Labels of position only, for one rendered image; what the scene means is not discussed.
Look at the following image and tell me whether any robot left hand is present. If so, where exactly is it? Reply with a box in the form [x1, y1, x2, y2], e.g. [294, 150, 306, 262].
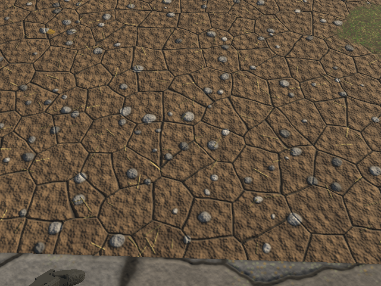
[29, 269, 85, 286]

